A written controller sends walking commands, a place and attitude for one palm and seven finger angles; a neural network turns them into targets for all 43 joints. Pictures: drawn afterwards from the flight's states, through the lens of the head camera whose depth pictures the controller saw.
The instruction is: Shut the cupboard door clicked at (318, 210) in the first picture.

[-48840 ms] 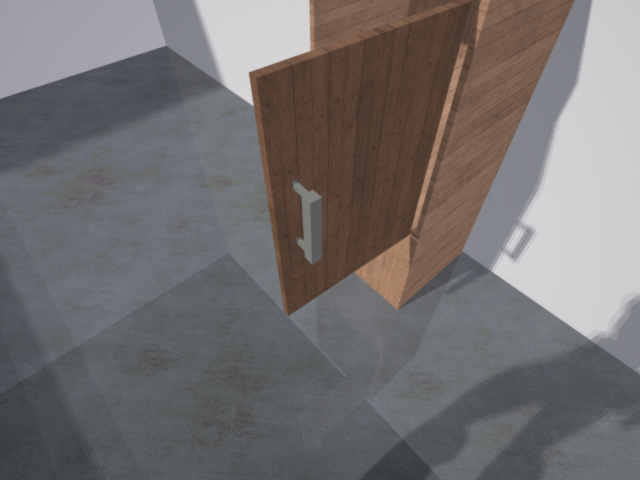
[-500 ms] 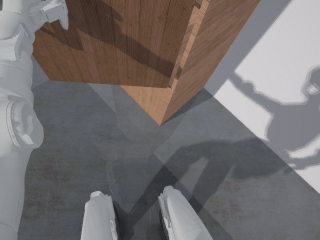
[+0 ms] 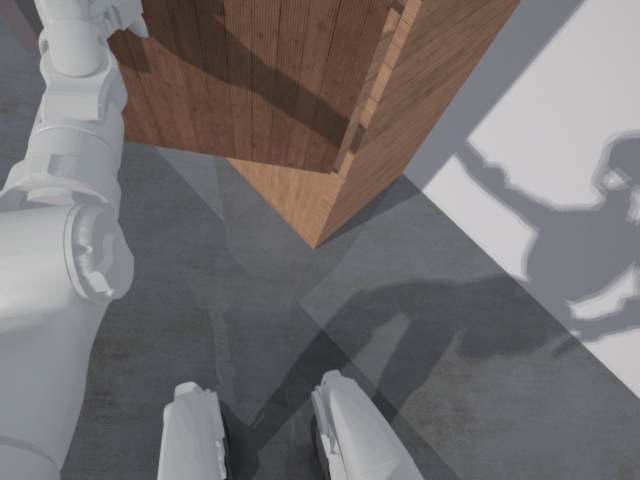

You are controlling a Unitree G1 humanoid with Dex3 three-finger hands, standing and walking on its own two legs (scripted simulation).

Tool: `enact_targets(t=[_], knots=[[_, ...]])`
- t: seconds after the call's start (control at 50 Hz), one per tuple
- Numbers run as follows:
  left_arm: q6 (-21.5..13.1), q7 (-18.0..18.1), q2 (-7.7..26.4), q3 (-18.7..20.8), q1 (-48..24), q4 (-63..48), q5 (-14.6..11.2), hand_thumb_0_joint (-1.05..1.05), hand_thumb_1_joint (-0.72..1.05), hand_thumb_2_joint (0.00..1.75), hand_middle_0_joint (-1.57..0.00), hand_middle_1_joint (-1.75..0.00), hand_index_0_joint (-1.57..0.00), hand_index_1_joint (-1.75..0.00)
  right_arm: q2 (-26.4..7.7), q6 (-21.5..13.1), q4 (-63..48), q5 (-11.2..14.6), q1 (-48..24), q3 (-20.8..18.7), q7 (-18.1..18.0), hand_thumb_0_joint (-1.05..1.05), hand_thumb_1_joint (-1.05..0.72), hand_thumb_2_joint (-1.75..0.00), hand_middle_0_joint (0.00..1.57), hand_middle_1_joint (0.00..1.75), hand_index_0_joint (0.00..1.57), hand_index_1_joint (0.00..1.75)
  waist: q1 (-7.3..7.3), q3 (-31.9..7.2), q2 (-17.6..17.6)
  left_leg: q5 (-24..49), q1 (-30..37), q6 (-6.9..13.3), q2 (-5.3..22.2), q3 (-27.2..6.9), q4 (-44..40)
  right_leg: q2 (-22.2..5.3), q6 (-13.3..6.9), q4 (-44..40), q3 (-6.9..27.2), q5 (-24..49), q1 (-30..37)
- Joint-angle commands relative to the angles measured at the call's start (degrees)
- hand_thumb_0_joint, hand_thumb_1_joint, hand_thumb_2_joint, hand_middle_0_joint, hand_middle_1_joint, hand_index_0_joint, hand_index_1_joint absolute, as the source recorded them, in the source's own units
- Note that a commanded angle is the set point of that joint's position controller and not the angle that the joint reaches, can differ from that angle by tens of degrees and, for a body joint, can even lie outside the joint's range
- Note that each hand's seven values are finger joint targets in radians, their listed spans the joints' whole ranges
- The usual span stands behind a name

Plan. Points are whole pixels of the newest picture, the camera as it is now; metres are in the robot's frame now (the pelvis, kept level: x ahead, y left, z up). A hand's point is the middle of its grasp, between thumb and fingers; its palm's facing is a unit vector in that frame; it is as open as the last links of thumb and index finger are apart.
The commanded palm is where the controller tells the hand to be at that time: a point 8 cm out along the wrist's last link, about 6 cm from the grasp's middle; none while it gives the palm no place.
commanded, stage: pull the fist back off the door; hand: left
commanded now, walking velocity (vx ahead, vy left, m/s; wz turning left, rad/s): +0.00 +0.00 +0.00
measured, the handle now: out of the picture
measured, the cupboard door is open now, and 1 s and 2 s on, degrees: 41 41 41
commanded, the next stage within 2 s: draw the hand back to the body in 0.62 s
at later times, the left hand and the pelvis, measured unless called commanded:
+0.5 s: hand (142, 56) +0.54 +0.09 +0.12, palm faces +0.10 -0.99 -0.02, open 3.1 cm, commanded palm +0.51 +0.13 +0.13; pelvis +0.04 -0.01 +0.05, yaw +3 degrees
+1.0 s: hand (85, 89) +0.47 +0.13 +0.16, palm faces +0.15 -0.99 -0.05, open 3.1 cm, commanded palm +0.42 +0.18 +0.17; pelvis +0.04 -0.02 +0.08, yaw +2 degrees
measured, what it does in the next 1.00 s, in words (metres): rises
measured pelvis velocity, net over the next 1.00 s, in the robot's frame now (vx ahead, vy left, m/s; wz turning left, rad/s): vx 0.04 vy -0.02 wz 0.04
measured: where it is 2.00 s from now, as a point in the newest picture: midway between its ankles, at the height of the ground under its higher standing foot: (278, 471)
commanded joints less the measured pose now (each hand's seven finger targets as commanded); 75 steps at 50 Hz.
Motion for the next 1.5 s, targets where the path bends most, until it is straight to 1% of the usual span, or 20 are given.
enact_targets(t=[0.0,0.08,0.2,0.26,0.3,0.38,0.5,0.58,0.64,0.72,0.76,0.82,0.9,1.02,1.06,1.22,1.24,1.26,1.34,1.48], knots=[[-4.58,-2.73,10.93,1.15,-30.67,-13.99,-2.83,0.0,0.9,0.9,-1.3,-1.5,-1.3,-1.5,-12.21,1.62,-0.86,1.48,13.9,-4.64,-0.72,0.0,-0.9,-0.9,0.2,0.3,0.2,0.3,-0.72,-36.17,9.25,12.06,42.42,2.77,-2.09,-1.59,-8.96,1.61,-1.82,-15.14,-0.31,14.96,9.1],[-6.98,-4.03,8.59,2.28,-22.66,-18.28,-5.87,0.0,0.9,0.9,-1.3,-1.5,-1.3,-1.5,-11.05,1.64,-1.54,1.92,13.62,-4.83,-0.86,0.0,-0.9,-0.9,0.2,0.3,0.2,0.3,2.08,-37.63,8.33,17.64,46.01,2.52,-2.24,-0.61,-10.68,1.63,-1.63,-16.5,-0.15,20.22,14.01],[-9.99,-3.65,2.66,0.72,-10.89,-15.73,-7.14,0.0,0.9,0.9,-1.3,-1.5,-1.3,-1.5,-10.35,2.25,-1.11,2.17,13.23,-5.49,-0.63,0.0,-0.9,-0.9,0.2,0.3,0.2,0.3,2.94,-29.27,-0.03,16.07,41.57,2.85,-3.15,1.86,-13.07,1.38,-0.92,-19.45,0.67,24.04,20.05],[-12.63,-4.33,-1.24,-1.5,-7.05,-19.75,-7.99,0.0,0.9,0.9,-1.3,-1.5,-1.3,-1.5,-9.83,2.45,-1.49,2.38,12.08,-6.18,-0.6,0.0,-0.9,-0.9,0.2,0.3,0.2,0.3,4.24,-30.67,1.31,19.86,45.7,2.51,-3.56,2.47,-13.88,0.96,-1.1,-19.43,0.72,28.53,21.8],[-13.24,-4.63,-4.22,-3.49,-3.95,-18.71,-8.45,0.0,0.9,0.9,-1.3,-1.5,-1.3,-1.5,-9.7,2.77,-1.27,2.66,11.36,-6.44,-0.48,0.0,-0.9,-0.9,0.2,0.3,0.2,0.3,4.15,-26.99,-0.27,18.86,45.89,2.43,-3.62,2.62,-14.6,0.95,-1.05,-20.29,0.45,27.72,21.1],[-14.76,-4.13,-6.03,-4.61,-2.51,-20.01,-8.9,0.0,0.9,0.9,-1.3,-1.5,-1.3,-1.5,-9.59,3.43,-1.18,2.92,9.66,-6.84,-0.81,0.0,-0.9,-0.9,0.2,0.3,0.2,0.3,4.93,-25.95,-0.4,18.72,46.9,2.32,-4.04,2.8,-15.11,0.52,-1.08,-20.41,0.66,28.0,21.57],[-17.82,-2.76,-10.5,-8.12,-0.24,-25.77,-8.97,0.0,0.9,0.9,-1.3,-1.5,-1.3,-1.5,-8.96,3.79,-1.58,3.09,6.38,-7.4,-0.99,0.0,-0.9,-0.9,0.2,0.3,0.2,0.3,6.21,-29.19,1.33,22.23,52.33,2.01,-4.2,2.69,-14.98,0.19,-1.32,-19.47,0.51,30.04,21.62],[-17.79,-1.59,-10.3,-9.01,-3.48,-24.38,-7.9,0.0,0.9,0.9,-1.3,-1.5,-1.3,-1.5,-8.91,4.32,-1.06,3.2,5.02,-7.23,-1.65,0.0,-0.9,-0.9,0.2,0.3,0.2,0.3,5.01,-26.82,-0.76,19.88,50.6,2.23,-4.23,2.62,-14.86,-0.08,-0.86,-19.49,0.89,28.96,20.74],[-17.49,-0.99,-6.04,-5.42,-3.69,-22.35,-8.15,0.0,0.9,0.9,-1.3,-1.5,-1.3,-1.5,-9.45,4.51,-1.11,3.06,4.5,-6.89,-2.31,0.0,-0.9,-0.9,0.2,0.3,0.2,0.3,5.45,-27.21,-2.45,18.46,48.1,2.5,-4.49,2.87,-14.74,-0.26,-0.73,-19.44,1.62,29.12,22.64],[-17.83,-1.92,-7.03,-5.91,-1.72,-20.63,-8.36,0.0,0.9,0.9,-1.3,-1.5,-1.3,-1.5,-8.9,4.24,-1.47,3.08,3.39,-6.55,-2.35,0.0,-0.9,-0.9,0.2,0.3,0.2,0.3,5.88,-28.3,-2.97,18.47,46.92,2.49,-4.59,3.35,-14.49,-0.44,-0.57,-19.22,1.85,30.11,23.88],[-17.69,-3.08,-3.51,-2.64,4.15,-23.6,-9.04,0.0,0.9,0.9,-1.3,-1.5,-1.3,-1.5,-9.11,4.53,-3.14,3.48,3.17,-6.52,-2.43,0.0,-0.9,-0.9,0.2,0.3,0.2,0.3,9.17,-32.0,-2.03,20.22,48.86,2.33,-4.73,3.93,-15.98,-0.45,-0.76,-19.44,2.13,32.25,28.17],[-15.42,-5.85,-2.65,-1.64,15.12,-30.47,-11.45,0.0,0.9,0.9,-1.3,-1.5,-1.3,-1.5,-8.53,5.17,-6.18,4.76,2.18,-6.25,-2.74,0.0,-0.9,-0.9,0.2,0.3,0.2,0.3,12.32,-33.1,-4.81,21.35,48.85,2.6,-5.25,5.68,-18.89,-0.5,-0.48,-21.91,2.96,38.62,37.94],[-11.92,-8.74,-5.02,-4.32,24.01,-41.86,-15.05,0.0,0.9,0.9,-1.3,-1.5,-1.3,-1.5,-8.17,5.07,-8.35,6.76,0.25,-5.88,-4.0,0.0,-0.9,-0.9,0.2,0.3,0.2,0.3,12.35,-27.17,-9.58,19.0,49.81,3.24,-5.39,6.64,-23.35,-0.52,0.26,-26.74,3.08,41.03,44.1],[-10.63,-11.16,-8.23,-9.4,29.44,-50.39,-17.8,0.0,0.9,0.9,-1.3,-1.5,-1.3,-1.5,-8.23,2.69,-7.27,8.27,-3.54,-5.62,-5.99,0.0,-0.9,-0.9,0.2,0.3,0.2,0.3,11.51,-16.51,-8.11,13.37,56.36,3.4,-5.04,5.93,-28.84,-0.43,0.26,-33.27,2.3,29.31,41.51],[-10.18,-12.0,-9.0,-10.87,32.57,-52.27,-17.98,0.0,0.9,0.9,-1.3,-1.5,-1.3,-1.5,-7.98,1.9,-7.4,8.72,-5.27,-5.16,-6.21,0.0,-0.9,-0.9,0.2,0.3,0.2,0.3,12.53,-14.65,-2.67,13.01,59.63,3.08,-5.15,5.75,-30.36,-0.56,-0.32,-34.1,1.74,26.94,40.62],[-5.14,-14.89,-6.56,-9.13,48.28,-64.67,-21.04,0.0,0.9,0.9,-1.16,-1.35,-1.16,-1.35,-7.71,0.09,-11.49,9.8,-13.15,-3.71,-6.93,0.0,-0.9,-0.9,0.2,0.3,0.2,0.3,16.8,-11.19,-3.67,14.61,63.58,2.97,-5.52,5.75,-35.88,-1.1,-0.83,-36.76,0.91,27.73,47.69],[-2.57,-12.57,-2.8,-12.37,52.24,-67.77,-15.35,0.0,0.9,0.9,-1.13,-1.32,-1.13,-1.32,-6.76,2.25,-12.52,10.0,-15.12,-3.88,-8.3,0.0,-0.9,-0.9,0.2,0.3,0.2,0.3,16.8,-12.27,-6.37,16.28,67.7,3.3,-5.64,5.99,-38.59,-2.61,-0.67,-40.79,3.56,29.68,49.42],[-0.81,-11.39,-4.59,-12.93,53.0,-71.12,-15.45,0.0,0.9,0.9,-1.11,-1.29,-1.11,-1.29,-6.12,3.08,-13.53,10.14,-16.83,-3.37,-9.15,0.0,-0.9,-0.9,0.2,0.3,0.2,0.3,16.32,-9.03,-5.66,16.6,68.54,3.41,-5.69,6.15,-40.17,-2.65,-0.42,-42.51,3.14,29.74,49.93],[3.74,-8.61,-2.28,-11.51,57.39,-76.37,-14.26,0.0,0.9,0.9,-1.0,-1.17,-1.0,-1.17,-6.24,3.98,-13.4,9.99,-19.8,-2.4,-11.15,0.0,-0.9,-0.9,0.2,0.3,0.2,0.3,16.61,-3.93,-5.71,16.01,72.75,3.56,-5.48,5.81,-44.84,-2.4,-0.68,-47.39,2.23,26.96,53.03],[7.51,-7.2,-2.89,-10.24,68.92,-86.55,-13.91,0.0,0.9,0.9,-0.81,-0.96,-0.81,-0.96,-5.27,2.78,-13.47,9.16,-21.99,-0.75,-11.15,0.0,-0.9,-0.9,0.2,0.3,0.2,0.3,17.59,-2.63,-2.6,20.29,80.78,3.13,-5.1,5.17,-50.95,-2.33,-1.05,-52.1,0.9,29.64,59.77]])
